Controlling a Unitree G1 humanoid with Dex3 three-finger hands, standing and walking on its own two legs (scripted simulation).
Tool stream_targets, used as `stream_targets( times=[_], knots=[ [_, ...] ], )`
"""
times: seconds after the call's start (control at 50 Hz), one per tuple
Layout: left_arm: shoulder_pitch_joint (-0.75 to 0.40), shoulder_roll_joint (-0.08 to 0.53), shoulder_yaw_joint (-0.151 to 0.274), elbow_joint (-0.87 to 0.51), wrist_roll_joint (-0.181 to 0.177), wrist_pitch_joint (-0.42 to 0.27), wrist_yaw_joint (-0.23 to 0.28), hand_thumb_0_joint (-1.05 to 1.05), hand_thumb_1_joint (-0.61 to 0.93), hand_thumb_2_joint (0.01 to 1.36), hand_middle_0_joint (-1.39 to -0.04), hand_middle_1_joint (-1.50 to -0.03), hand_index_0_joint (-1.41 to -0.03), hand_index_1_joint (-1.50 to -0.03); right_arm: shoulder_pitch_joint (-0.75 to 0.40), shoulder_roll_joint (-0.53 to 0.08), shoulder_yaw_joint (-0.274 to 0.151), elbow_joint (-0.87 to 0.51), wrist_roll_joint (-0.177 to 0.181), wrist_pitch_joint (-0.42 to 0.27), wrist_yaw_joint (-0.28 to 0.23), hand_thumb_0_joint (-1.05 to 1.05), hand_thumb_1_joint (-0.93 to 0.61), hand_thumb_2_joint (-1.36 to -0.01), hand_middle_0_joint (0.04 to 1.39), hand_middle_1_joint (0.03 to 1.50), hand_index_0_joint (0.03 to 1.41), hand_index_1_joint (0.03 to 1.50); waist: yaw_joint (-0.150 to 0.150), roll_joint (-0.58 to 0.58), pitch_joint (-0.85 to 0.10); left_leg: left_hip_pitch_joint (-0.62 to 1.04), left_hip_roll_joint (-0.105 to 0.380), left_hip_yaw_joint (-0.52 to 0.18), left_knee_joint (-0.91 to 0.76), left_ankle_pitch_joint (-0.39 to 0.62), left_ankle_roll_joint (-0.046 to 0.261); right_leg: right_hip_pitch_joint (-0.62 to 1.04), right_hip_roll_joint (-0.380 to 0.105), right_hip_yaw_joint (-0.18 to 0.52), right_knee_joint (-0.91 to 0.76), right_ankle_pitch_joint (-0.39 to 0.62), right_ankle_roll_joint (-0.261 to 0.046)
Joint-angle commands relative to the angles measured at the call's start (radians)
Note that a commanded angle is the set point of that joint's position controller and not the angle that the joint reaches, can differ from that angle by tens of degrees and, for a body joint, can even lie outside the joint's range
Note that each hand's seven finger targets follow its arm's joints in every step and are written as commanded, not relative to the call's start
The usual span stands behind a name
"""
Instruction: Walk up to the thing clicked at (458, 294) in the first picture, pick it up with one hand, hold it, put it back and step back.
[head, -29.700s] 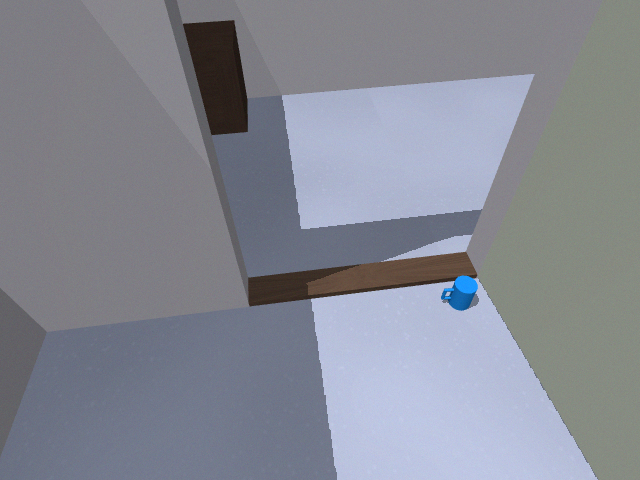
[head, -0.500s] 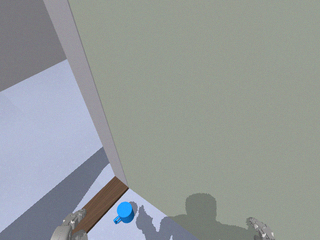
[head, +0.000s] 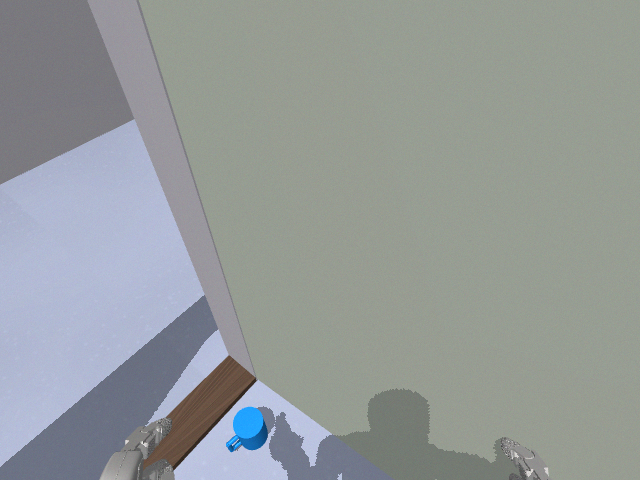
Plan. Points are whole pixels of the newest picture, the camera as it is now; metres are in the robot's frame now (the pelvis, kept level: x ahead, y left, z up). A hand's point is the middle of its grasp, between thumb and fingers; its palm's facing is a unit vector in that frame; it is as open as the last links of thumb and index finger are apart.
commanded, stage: home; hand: left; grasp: from above
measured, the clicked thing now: (245, 433) +0.40 +0.21 -0.66
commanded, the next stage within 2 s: stand in 0.48 s
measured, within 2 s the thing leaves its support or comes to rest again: neither
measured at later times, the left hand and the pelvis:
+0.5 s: hand out of the picture +0.16 +0.18 -0.05, palm faces +0.04 -0.98 -0.21, open 7.4 cm; pelvis +0.00 +0.00 +0.00, yaw +0 degrees
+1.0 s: hand out of the picture +0.07 +0.24 -0.11, palm faces +0.05 -0.94 -0.33, open 7.4 cm; pelvis +0.01 +0.00 +0.04, yaw +1 degrees
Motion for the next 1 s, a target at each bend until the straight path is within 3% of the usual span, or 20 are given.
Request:
stream_targets(
  times=[0.0, 0.18, 0.2, 0.22, 0.26, 0.3, 0.32, 0.42, 0.46, 0.48, 0.54, 0.56, 0.58, 0.6, 0.62, 0.66, 0.7, 0.76, 0.86, 0.98],
  knots=[
    [-0.007, 0.11, 0.056, -0.207, 0.006, -0.052, 0.008, 0.0, 0.9, 0.9, -0.2, -0.299, -0.2, -0.299, -0.12, -0.132, -0.064, -0.199, 0.0, -0.084, -0.018, 0.0, -0.9, -0.9, 0.2, 0.3, 0.2, 0.3, 0.017, 0.008, -0.107, 0.111, -0.027, 0.001, -0.177, 0.213, 0.019, 0.041, 0.028, -0.037, -0.147, 0.181, -0.027],
    [-0.003, 0.117, 0.069, -0.177, 0.001, -0.051, 0.009, 0.0, 0.9, 0.9, -0.2, -0.3, -0.2, -0.3, -0.13, -0.138, -0.065, -0.212, 0.001, -0.082, -0.019, 0.0, -0.9, -0.9, 0.2, 0.3, 0.2, 0.3, 0.015, -0.027, -0.081, 0.077, -0.03, 0.004, -0.179, 0.152, 0.026, 0.033, 0.028, -0.036, -0.162, 0.13, -0.022],
    [-0.02, 0.106, 0.051, -0.214, 0.0, -0.054, 0.005, 0.0, 0.9, 0.9, -0.2, -0.299, -0.2, -0.299, -0.123, -0.13, -0.061, -0.203, 0.001, -0.083, -0.017, 0.0, -0.9, -0.9, 0.2, 0.3, 0.2, 0.3, 0.017, -0.008, -0.089, 0.087, -0.029, 0.003, -0.178, 0.168, 0.024, 0.036, 0.026, -0.036, -0.157, 0.144, -0.024],
    [-0.003, 0.13, 0.079, -0.203, -0.002, -0.053, 0.008, 0.0, 0.9, 0.9, -0.2, -0.3, -0.2, -0.3, -0.125, -0.138, -0.065, -0.212, 0.001, -0.081, -0.018, 0.0, -0.9, -0.9, 0.2, 0.3, 0.2, 0.3, 0.02, -0.006, -0.1, 0.089, -0.03, 0.005, -0.175, 0.17, 0.024, 0.04, 0.027, -0.033, -0.157, 0.146, -0.023],
    [-0.015, 0.097, 0.038, -0.214, -0.002, -0.055, 0.004, 0.0, 0.9, 0.9, -0.2, -0.299, -0.2, -0.299, -0.119, -0.128, -0.059, -0.21, 0.002, -0.081, -0.017, 0.0, -0.9, -0.9, 0.2, 0.3, 0.2, 0.3, 0.013, -0.007, -0.101, 0.089, -0.033, 0.008, -0.167, 0.193, 0.024, 0.037, 0.027, -0.035, -0.154, 0.17, -0.022],
    [-0.002, 0.126, 0.071, -0.204, 0.0, -0.052, 0.01, 0.0, 0.9, 0.9, -0.2, -0.3, -0.2, -0.299, -0.124, -0.136, -0.064, -0.211, 0.003, -0.08, -0.018, 0.0, -0.9, -0.9, 0.2, 0.3, 0.2, 0.3, 0.02, -0.007, -0.093, 0.087, -0.031, 0.006, -0.173, 0.18, 0.023, 0.039, 0.026, -0.033, -0.153, 0.156, -0.024],
    [-0.006, 0.108, 0.052, -0.204, 0.0, -0.056, 0.007, 0.0, 0.9, 0.9, -0.2, -0.299, -0.2, -0.299, -0.121, -0.133, -0.062, -0.21, 0.002, -0.079, -0.016, 0.0, -0.9, -0.9, 0.2, 0.3, 0.2, 0.3, 0.011, 0.001, -0.099, 0.098, -0.029, 0.005, -0.173, 0.191, 0.022, 0.034, 0.029, -0.034, -0.15, 0.165, -0.026],
    [-0.011, 0.117, 0.064, -0.204, 0.001, -0.054, 0.011, 0.0, 0.9, 0.9, -0.2, -0.299, -0.2, -0.299, -0.13, -0.13, -0.061, -0.22, 0.003, -0.078, -0.017, 0.0, -0.9, -0.9, 0.2, 0.3, 0.2, 0.3, 0.019, -0.012, -0.082, 0.069, -0.032, 0.006, -0.177, 0.144, 0.025, 0.026, 0.027, -0.035, -0.163, 0.123, -0.025],
    [-0.012, 0.1, 0.044, -0.222, 0.0, -0.055, 0.01, 0.0, 0.9, 0.9, -0.2, -0.299, -0.2, -0.299, -0.115, -0.125, -0.06, -0.214, 0.005, -0.079, -0.018, 0.0, -0.9, -0.9, 0.2, 0.3, 0.2, 0.3, 0.015, -0.01, -0.101, 0.087, -0.031, 0.008, -0.171, 0.176, 0.024, 0.031, 0.026, -0.033, -0.156, 0.151, -0.026],
    [0.01, 0.112, 0.066, -0.211, -0.001, -0.053, 0.01, 0.0, 0.9, 0.9, -0.2, -0.299, -0.2, -0.299, -0.118, -0.129, -0.063, -0.217, 0.004, -0.078, -0.018, 0.0, -0.9, -0.9, 0.2, 0.3, 0.2, 0.3, 0.022, -0.01, -0.107, 0.089, -0.031, 0.006, -0.168, 0.183, 0.024, 0.041, 0.026, -0.035, -0.153, 0.158, -0.025],
    [0.006, 0.113, 0.061, -0.207, 0.002, -0.052, 0.01, 0.0, 0.9, 0.9, -0.2, -0.299, -0.2, -0.299, -0.118, -0.132, -0.064, -0.218, 0.002, -0.077, -0.016, 0.0, -0.9, -0.9, 0.2, 0.3, 0.2, 0.3, 0.018, -0.001, -0.113, 0.092, -0.027, 0.002, -0.169, 0.204, 0.021, 0.044, 0.028, -0.036, -0.141, 0.175, -0.026],
    [-0.29, 0.204, 0.054, 0.144, 0.118, -0.267, 0.053, 0.0, 0.9, 0.9, -0.2, -0.3, -0.2, -0.299, -0.137, -0.244, -0.092, 0.056, -0.103, 0.033, 0.043, 0.0, -0.9, -0.9, 0.2, 0.299, 0.2, 0.299, 0.086, -0.077, 0.118, 0.102, 0.004, -0.047, -0.246, 0.429, 0.078, 0.249, -0.053, 0.038, -0.174, 0.211, -0.055],
    [-0.208, 0.222, 0.072, 0.336, 0.12, -0.333, 0.046, 0.0, 0.9, 0.9, -0.2, -0.3, -0.2, -0.301, -0.136, -0.253, -0.106, 0.066, -0.11, 0.074, 0.076, 0.0, -0.9, -0.9, 0.2, 0.3, 0.2, 0.3, 0.085, -0.134, 0.048, 0.156, -0.008, -0.005, -0.239, 0.424, 0.09, 0.275, -0.07, 0.113, -0.219, 0.226, -0.09],
    [-0.191, 0.232, 0.07, 0.383, 0.122, -0.366, 0.04, 0.0, 0.9, 0.9, -0.2, -0.3, -0.2, -0.301, -0.138, -0.246, -0.105, 0.055, -0.111, 0.093, 0.097, 0.0, -0.9, -0.9, 0.2, 0.3, 0.2, 0.3, 0.074, -0.159, 0.02, 0.199, -0.018, 0.001, -0.232, 0.406, 0.09, 0.267, -0.087, 0.148, -0.239, 0.239, -0.107],
    [-0.222, 0.224, 0.063, 0.404, 0.119, -0.383, 0.03, 0.0, 0.9, 0.9, -0.2, -0.3, -0.2, -0.301, -0.113, -0.245, -0.1, 0.047, -0.117, 0.107, 0.109, 0.0, -0.9, -0.9, 0.2, 0.3, 0.2, 0.3, 0.05, -0.113, 0.045, 0.204, -0.014, -0.018, -0.262, 0.378, 0.085, 0.229, -0.07, 0.143, -0.236, 0.241, -0.108],
    [-0.261, 0.227, 0.051, 0.49, 0.111, -0.411, 0.024, 0.0, 0.9, 0.9, -0.2, -0.3, -0.2, -0.301, -0.12, -0.221, -0.095, 0.097, -0.074, 0.116, 0.144, 0.0, -0.9, -0.9, 0.2, 0.3, 0.2, 0.3, 0.068, -0.042, 0.007, 0.271, -0.013, -0.031, -0.307, 0.362, 0.087, 0.317, -0.08, 0.107, -0.214, 0.288, -0.078],
    [-0.273, 0.217, 0.061, 0.572, 0.1, -0.415, 0.022, 0.0, 0.9, 0.9, -0.2, -0.3, -0.2, -0.301, -0.15, -0.228, -0.105, 0.119, -0.057, 0.125, 0.158, 0.0, -0.9, -0.9, 0.2, 0.3, 0.2, 0.3, 0.082, -0.089, 0.011, 0.314, -0.014, -0.022, -0.316, 0.365, 0.079, 0.295, -0.085, 0.113, -0.246, 0.286, -0.075],
    [-0.295, 0.21, 0.055, 0.692, 0.096, -0.431, 0.026, 0.0, 0.9, 0.9, -0.2, -0.3, -0.2, -0.301, -0.171, -0.224, -0.117, 0.169, -0.052, 0.141, 0.167, 0.0, -0.9, -0.9, 0.2, 0.3, 0.2, 0.3, 0.087, -0.053, 0.025, 0.339, 0.003, -0.055, -0.377, 0.284, 0.083, 0.309, -0.081, 0.095, -0.296, 0.201, -0.059],
    [-0.317, 0.208, 0.055, 0.843, 0.102, -0.457, 0.023, 0.0, 0.9, 0.9, -0.2, -0.3, -0.2, -0.301, -0.199, -0.238, -0.121, 0.224, -0.058, 0.162, 0.163, 0.0, -0.9, -0.9, 0.2, 0.3, 0.2, 0.3, 0.076, -0.01, 0.114, 0.345, 0.024, -0.087, -0.489, 0.192, 0.079, 0.344, -0.07, 0.072, -0.371, 0.194, -0.048],
    [-0.314, 0.227, 0.05, 0.983, 0.088, -0.479, 0.025, 0.0, 0.9, 0.9, -0.2, -0.3, -0.2, -0.301, -0.183, -0.248, -0.12, 0.311, -0.046, 0.175, 0.15, 0.0, -0.9, -0.9, 0.2, 0.3, 0.2, 0.3, 0.063, -0.042, 0.104, 0.486, 0.025, -0.061, -0.498, 0.428, 0.064, 0.41, -0.101, 0.09, -0.463, 0.369, -0.05]
  ],
)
